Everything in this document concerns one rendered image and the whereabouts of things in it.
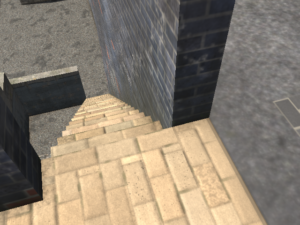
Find stairs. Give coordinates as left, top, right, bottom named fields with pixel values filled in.
left=51, top=94, right=163, bottom=158

